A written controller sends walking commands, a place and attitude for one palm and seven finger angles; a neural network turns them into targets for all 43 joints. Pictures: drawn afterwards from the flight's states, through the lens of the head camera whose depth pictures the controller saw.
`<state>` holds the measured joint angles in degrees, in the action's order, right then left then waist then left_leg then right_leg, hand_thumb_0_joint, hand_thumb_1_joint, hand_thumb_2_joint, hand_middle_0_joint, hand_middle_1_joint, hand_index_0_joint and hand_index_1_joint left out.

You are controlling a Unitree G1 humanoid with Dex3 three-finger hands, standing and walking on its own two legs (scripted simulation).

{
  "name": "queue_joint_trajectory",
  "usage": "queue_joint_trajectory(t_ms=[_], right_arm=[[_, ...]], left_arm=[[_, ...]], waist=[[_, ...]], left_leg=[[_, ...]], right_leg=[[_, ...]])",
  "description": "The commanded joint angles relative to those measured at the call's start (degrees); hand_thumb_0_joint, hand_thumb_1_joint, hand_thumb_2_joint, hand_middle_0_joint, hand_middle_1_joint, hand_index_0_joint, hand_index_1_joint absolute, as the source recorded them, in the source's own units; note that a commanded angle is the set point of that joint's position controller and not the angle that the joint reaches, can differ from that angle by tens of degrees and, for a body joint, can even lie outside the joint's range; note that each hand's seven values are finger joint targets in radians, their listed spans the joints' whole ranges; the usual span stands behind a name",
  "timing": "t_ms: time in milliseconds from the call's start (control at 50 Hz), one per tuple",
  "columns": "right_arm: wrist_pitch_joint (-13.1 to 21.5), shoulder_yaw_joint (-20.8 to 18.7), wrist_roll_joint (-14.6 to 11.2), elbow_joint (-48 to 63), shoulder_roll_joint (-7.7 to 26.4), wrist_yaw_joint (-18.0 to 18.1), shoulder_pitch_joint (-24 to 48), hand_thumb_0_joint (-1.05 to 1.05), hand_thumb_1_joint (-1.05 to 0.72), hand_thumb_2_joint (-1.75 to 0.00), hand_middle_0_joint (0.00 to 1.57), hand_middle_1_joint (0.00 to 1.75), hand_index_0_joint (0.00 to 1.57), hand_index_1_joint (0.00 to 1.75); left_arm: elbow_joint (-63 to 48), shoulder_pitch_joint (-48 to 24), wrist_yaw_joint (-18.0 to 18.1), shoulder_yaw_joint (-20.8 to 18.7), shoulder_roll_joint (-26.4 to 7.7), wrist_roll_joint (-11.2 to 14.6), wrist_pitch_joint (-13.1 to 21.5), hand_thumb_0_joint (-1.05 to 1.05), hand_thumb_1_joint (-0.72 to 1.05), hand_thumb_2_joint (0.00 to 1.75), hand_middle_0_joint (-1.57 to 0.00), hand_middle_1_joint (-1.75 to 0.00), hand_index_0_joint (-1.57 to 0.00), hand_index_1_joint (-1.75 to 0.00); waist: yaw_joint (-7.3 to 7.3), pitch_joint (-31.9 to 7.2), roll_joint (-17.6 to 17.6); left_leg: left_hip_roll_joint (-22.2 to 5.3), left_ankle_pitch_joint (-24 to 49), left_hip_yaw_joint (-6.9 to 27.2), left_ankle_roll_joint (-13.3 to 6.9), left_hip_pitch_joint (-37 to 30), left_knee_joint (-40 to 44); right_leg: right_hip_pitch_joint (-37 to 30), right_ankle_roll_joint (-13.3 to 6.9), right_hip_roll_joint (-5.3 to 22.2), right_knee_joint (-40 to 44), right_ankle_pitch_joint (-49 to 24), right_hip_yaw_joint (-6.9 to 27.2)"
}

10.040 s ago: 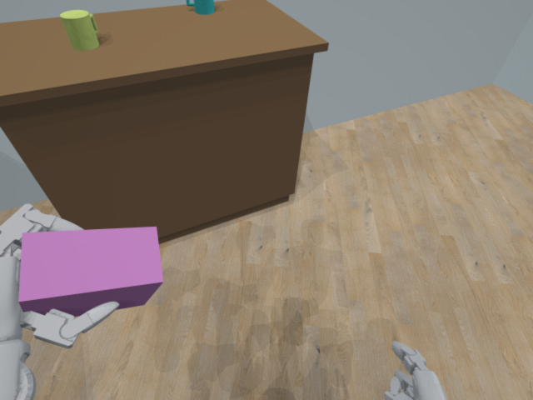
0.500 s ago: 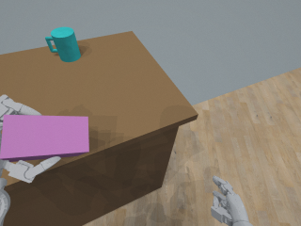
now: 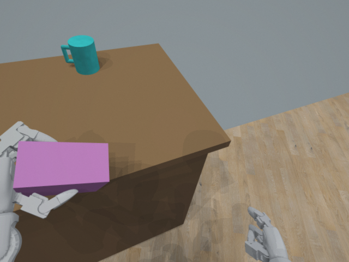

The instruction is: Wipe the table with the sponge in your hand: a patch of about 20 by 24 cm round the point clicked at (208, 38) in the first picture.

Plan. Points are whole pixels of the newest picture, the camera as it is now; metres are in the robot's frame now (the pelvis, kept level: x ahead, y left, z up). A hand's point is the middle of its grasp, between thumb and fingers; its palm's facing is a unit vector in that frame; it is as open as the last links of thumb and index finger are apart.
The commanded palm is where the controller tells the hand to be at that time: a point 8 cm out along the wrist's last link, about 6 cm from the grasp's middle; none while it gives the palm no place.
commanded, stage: turn the palm down, sponge in hand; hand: left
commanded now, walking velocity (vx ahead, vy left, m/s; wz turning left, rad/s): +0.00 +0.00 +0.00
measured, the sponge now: (77, 170) +0.24 +0.21 +0.13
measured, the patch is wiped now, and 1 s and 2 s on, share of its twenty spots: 0.00 0.00 0.00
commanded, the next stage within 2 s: none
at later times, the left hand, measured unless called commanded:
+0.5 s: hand (33, 163) +0.22 +0.25 +0.18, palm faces +0.45 -0.65 -0.61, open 10.7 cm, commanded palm +0.17 +0.27 +0.21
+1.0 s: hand (45, 155) +0.22 +0.23 +0.19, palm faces +0.31 -0.42 -0.85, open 10.7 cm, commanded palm +0.18 +0.25 +0.25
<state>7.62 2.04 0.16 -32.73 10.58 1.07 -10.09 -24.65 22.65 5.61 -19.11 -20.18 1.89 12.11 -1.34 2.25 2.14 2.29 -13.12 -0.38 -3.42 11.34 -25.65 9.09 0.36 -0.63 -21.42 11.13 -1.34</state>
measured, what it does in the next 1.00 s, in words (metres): shifts its weight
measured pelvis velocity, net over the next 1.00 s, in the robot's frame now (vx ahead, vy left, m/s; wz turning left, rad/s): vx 0.01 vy -0.06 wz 0.02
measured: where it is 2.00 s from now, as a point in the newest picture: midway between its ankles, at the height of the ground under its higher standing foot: outside the picture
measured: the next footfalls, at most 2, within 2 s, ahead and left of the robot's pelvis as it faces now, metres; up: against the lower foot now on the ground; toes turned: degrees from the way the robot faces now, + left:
none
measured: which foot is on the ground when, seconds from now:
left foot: down 0.00-1.00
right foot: down 0.00-1.00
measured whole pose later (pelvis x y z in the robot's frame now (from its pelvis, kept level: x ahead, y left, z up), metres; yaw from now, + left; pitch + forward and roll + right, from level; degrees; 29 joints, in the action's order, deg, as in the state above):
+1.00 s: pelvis +0.01 -0.06 -0.01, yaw +1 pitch -1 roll +1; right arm -0.2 1.3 -2.9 -33.9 16.7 6.2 -9.0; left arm -27.9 14.4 -2.4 -18.4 -38.5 -14.2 -17.5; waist -6.0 -1.0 -5.2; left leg 0.6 -16.8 1.5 0.4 13.7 -31.6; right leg 13.4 -3.9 -3.3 -32.5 18.1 -1.6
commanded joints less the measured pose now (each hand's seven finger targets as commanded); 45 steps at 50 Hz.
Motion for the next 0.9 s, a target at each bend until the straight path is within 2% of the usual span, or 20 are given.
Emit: queue_joint_trajectory(t_ms=[0, 20, 40, 60, 80, 100, 120, 140, 160, 220, 300, 340, 380, 440, 520, 620, 640, 740, 760, 880], right_arm=[[2.3, -3.5, -0.3, 8.8, 8.2, 1.0, 4.8, 0.00, -0.90, -0.90, 0.20, 0.30, 0.20, 0.30], [2.3, -3.6, -0.3, 8.8, 8.2, 0.9, 4.5, 0.00, -0.90, -0.90, 0.20, 0.30, 0.20, 0.30], [0.5, 6.5, -3.6, 16.4, 12.4, 5.1, -6.2, 0.00, -0.90, -0.90, 0.20, 0.30, 0.20, 0.30], [1.5, -2.6, 2.1, 6.1, 6.2, 3.7, 0.9, 0.00, -0.90, -0.90, 0.20, 0.30, 0.20, 0.30], [1.7, -3.4, 1.6, 6.2, 9.5, 0.2, 0.1, 0.00, -0.90, -0.90, 0.20, 0.30, 0.20, 0.30], [1.7, -3.9, 1.2, 6.2, 10.6, -0.4, 2.4, 0.00, -0.90, -0.90, 0.20, 0.30, 0.20, 0.30], [1.5, -3.9, 0.6, 5.8, 11.9, -0.2, 3.7, 0.00, -0.90, -0.90, 0.20, 0.30, 0.20, 0.30], [0.7, -2.4, -0.8, 6.7, 11.2, -0.8, 6.2, 0.00, -0.90, -0.90, 0.20, 0.30, 0.20, 0.30], [0.4, -2.7, -0.3, 6.7, 12.3, -1.4, 6.5, 0.00, -0.90, -0.90, 0.20, 0.30, 0.20, 0.30], [-1.8, -2.1, -0.2, 8.7, 11.4, -1.4, 9.6, 0.00, -0.90, -0.90, 0.20, 0.30, 0.20, 0.30], [-2.6, -2.2, 0.6, 8.7, 10.2, 0.6, 9.8, 0.00, -0.90, -0.90, 0.20, 0.30, 0.20, 0.30], [-3.2, -1.8, 0.1, 8.1, 10.3, 1.4, 9.6, 0.00, -0.90, -0.90, 0.20, 0.30, 0.20, 0.30], [-3.4, -2.3, 0.2, 6.5, 9.3, 2.0, 8.4, 0.00, -0.90, -0.90, 0.20, 0.30, 0.20, 0.30], [-4.0, -2.0, -0.7, 6.3, 10.4, 3.0, 9.7, 0.00, -0.90, -0.90, 0.20, 0.30, 0.20, 0.30], [-3.5, -1.9, -1.4, 7.6, 10.8, 4.7, 10.1, 0.00, -0.90, -0.90, 0.20, 0.30, 0.20, 0.30], [-2.7, -2.5, -1.3, 8.2, 10.5, 5.7, 9.2, 0.00, -0.90, -0.90, 0.20, 0.30, 0.20, 0.30], [-2.7, -2.2, -1.7, 8.0, 10.5, 5.6, 10.2, 0.00, -0.90, -0.90, 0.20, 0.30, 0.20, 0.30], [-3.5, -2.9, -2.0, 7.5, 10.1, 4.9, 9.0, 0.00, -0.90, -0.90, 0.20, 0.30, 0.20, 0.30], [-3.9, -2.9, -1.9, 7.8, 9.8, 4.6, 8.3, 0.00, -0.90, -0.90, 0.20, 0.30, 0.20, 0.30], [-4.8, -2.8, -3.0, 9.2, 11.0, 5.3, 9.9, 0.00, -0.90, -0.90, 0.20, 0.30, 0.20, 0.30]], left_arm=[[-14.3, -4.5, 1.1, -6.6, -9.9, 0.8, 3.9, 0.00, 0.10, 1.30, -1.20, -1.60, -1.20, -1.60], [-14.8, -4.7, 1.0, -6.4, -9.7, 0.8, 4.0, 0.00, 0.10, 1.30, -1.20, -1.60, -1.20, -1.60], [-32.1, -57.9, 2.4, -21.6, -55.3, -2.1, 12.2, 0.00, 0.10, 1.30, -1.20, -1.60, -1.20, -1.60], [-0.3, -36.7, -0.8, -18.0, -26.0, -6.8, 1.0, 0.00, 0.10, 1.30, -1.20, -1.60, -1.20, -1.60], [1.7, -26.0, -2.4, -5.4, -16.1, -1.2, -3.5, 0.00, 0.10, 1.30, -1.20, -1.60, -1.20, -1.60], [-5.2, -26.8, -4.3, -4.6, -11.6, 1.6, -6.1, 0.00, 0.10, 1.30, -1.20, -1.60, -1.20, -1.60], [-3.1, -22.6, -5.4, -5.9, -14.3, 3.6, -9.3, 0.00, 0.10, 1.30, -1.20, -1.60, -1.20, -1.60], [0.1, -17.3, -6.4, -0.9, -8.9, 3.6, -12.9, 0.00, 0.10, 1.30, -1.20, -1.60, -1.20, -1.60], [-5.0, -16.6, -7.0, -1.1, -10.9, 1.9, -13.6, 0.00, 0.10, 1.30, -1.20, -1.60, -1.20, -1.60], [-12.1, -11.0, -5.3, -1.6, -15.0, -4.4, -14.7, 0.00, 0.10, 1.30, -1.20, -1.60, -1.20, -1.60], [-16.2, -13.0, -0.4, -11.3, -22.5, -4.7, -10.8, 0.00, 0.10, 1.30, -1.20, -1.60, -1.20, -1.60], [-15.8, -18.9, 2.1, -15.1, -27.5, -5.6, -10.4, 0.00, 0.10, 1.30, -1.20, -1.60, -1.20, -1.60], [-10.5, -18.6, 2.8, -11.8, -23.8, -6.5, -11.5, 0.00, 0.10, 1.30, -1.20, -1.60, -1.20, -1.60], [-7.2, -20.7, 1.3, -9.8, -25.2, -7.8, -16.2, 0.00, 0.10, 1.30, -1.20, -1.60, -1.20, -1.60], [-9.3, -21.7, -4.4, -4.0, -24.9, -9.1, -20.0, 0.00, 0.10, 1.30, -1.20, -1.60, -1.20, -1.60], [-12.4, -18.7, -7.0, -9.0, -30.5, -10.8, -18.6, 0.00, 0.10, 1.30, -1.20, -1.60, -1.20, -1.60], [-12.0, -18.6, -6.5, -12.4, -33.5, -10.9, -18.6, 0.00, 0.10, 1.30, -1.20, -1.60, -1.20, -1.60], [-11.4, -15.7, -3.5, -16.0, -34.9, -12.1, -19.6, 0.00, 0.10, 1.30, -1.20, -1.60, -1.20, -1.60], [-11.7, -15.6, -3.3, -13.3, -32.1, -12.3, -20.4, 0.00, 0.10, 1.30, -1.20, -1.60, -1.20, -1.60], [-12.8, -16.3, -5.7, -8.2, -32.5, -15.5, -26.6, 0.00, 0.10, 1.30, -1.20, -1.60, -1.20, -1.60]], waist=[[-0.25, -8.4, -5.9], [-0.19, -8.6, -6.1], [4.90, -5.4, -22.4], [-2.86, -15.5, -20.9], [-0.66, -15.2, -18.4], [-2.05, -19.1, -17.4], [-3.55, -18.2, -12.6], [-3.49, -13.8, -8.4], [-2.91, -13.3, -4.2], [-2.37, -8.7, -3.0], [-2.72, -11.2, -3.0], [-2.90, -10.8, -7.0], [-2.41, -9.3, -8.8], [-2.28, -8.9, -11.4], [-1.93, -8.9, -7.0], [-3.39, -11.3, -1.6], [-4.45, -10.8, -3.7], [-5.40, -12.5, -7.3], [-4.87, -12.5, -5.8], [-4.34, -11.9, -4.6]], left_leg=[[-4.9, 9.0, 5.1, 2.5, 2.3, 5.8], [-4.8, 9.4, 5.1, 2.6, 2.0, 5.7], [-5.4, -8.3, 9.2, -0.2, 20.9, 5.7], [-3.2, 15.4, 5.4, 6.5, -3.6, 2.3], [-3.8, 28.3, 5.7, 10.2, -9.5, 1.7], [-4.1, 29.6, 4.8, 9.6, -14.4, 0.3], [-3.5, 27.3, 3.8, 8.3, -11.7, 0.0], [-3.6, 23.8, 3.0, 7.7, -7.8, 0.1], [-3.6, 20.3, 3.2, 6.8, -5.1, 0.9], [-3.5, 8.1, 3.8, 4.5, -0.1, 2.6], [-2.7, 1.1, 3.4, 3.3, 1.3, 1.6], [-2.3, -1.3, 2.4, 2.8, 2.0, 0.9], [-1.9, -1.0, 1.8, 2.8, 2.2, 0.1], [-1.1, -0.4, 0.2, 2.1, 1.8, -1.1], [-1.0, 1.6, -0.3, 1.2, 0.6, -1.5], [-1.3, 6.3, -0.5, 0.8, 0.3, -3.1], [-1.2, 6.8, -0.7, 1.1, 0.4, -3.4], [-1.2, 10.9, -1.2, 1.7, 1.0, -4.5], [-1.4, 11.5, -0.9, 1.7, 2.0, -4.6], [-1.5, 10.6, -0.9, 0.9, 1.7, -4.7]], right_leg=[[-6.4, -1.2, 2.4, 1.1, -8.9, 2.9], [-6.6, -1.3, 2.4, 0.9, -9.5, 2.8], [-13.1, 3.0, -2.0, -9.9, 3.2, 2.1], [-1.0, -2.9, -1.5, -9.9, 0.3, -0.7], [4.8, -3.7, -2.8, -8.9, -1.7, -3.9], [6.4, -2.8, -2.5, -8.3, -3.5, -2.2], [4.0, -2.8, -2.0, -8.2, -5.0, -2.7], [4.2, -2.7, -2.5, -8.1, -4.9, -3.8], [3.5, -2.5, -2.1, -7.6, -6.7, -4.5], [4.8, -2.2, -1.8, -8.2, -2.0, -4.3], [4.9, -2.0, -1.7, -7.7, 2.4, -3.1], [5.9, -2.2, -1.7, -7.0, 4.9, -1.8], [5.6, -2.1, -1.1, -5.8, 4.7, -1.4], [5.9, -2.1, -0.4, -4.4, 5.2, 0.0], [4.7, -1.0, 0.6, -2.6, 4.5, 1.0], [1.8, 0.1, 1.6, -2.5, -1.0, 3.1], [1.2, -0.3, 1.5, -2.3, -1.2, 4.2], [-1.5, 0.0, 2.5, -4.2, -10.9, 4.9], [-1.8, 0.3, 3.1, -4.6, -12.9, 4.2], [0.1, 0.9, 2.9, -4.8, -11.7, 4.5]])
